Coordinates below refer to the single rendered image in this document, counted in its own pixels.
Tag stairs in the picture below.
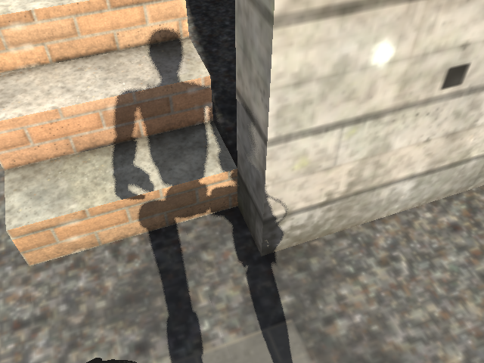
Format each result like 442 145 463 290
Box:
0 0 238 266

